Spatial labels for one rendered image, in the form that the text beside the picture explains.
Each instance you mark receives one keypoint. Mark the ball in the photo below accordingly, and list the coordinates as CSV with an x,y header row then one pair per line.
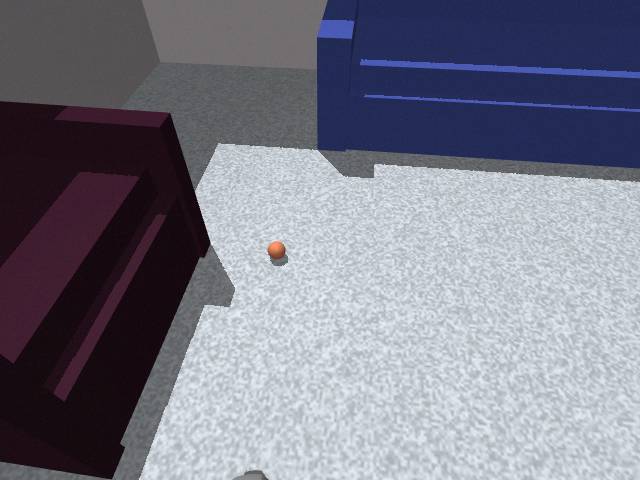
x,y
276,250

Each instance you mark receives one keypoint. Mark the sofa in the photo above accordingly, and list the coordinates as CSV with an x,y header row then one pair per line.
x,y
555,81

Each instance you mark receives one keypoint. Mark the armchair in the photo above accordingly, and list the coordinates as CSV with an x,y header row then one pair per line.
x,y
100,233

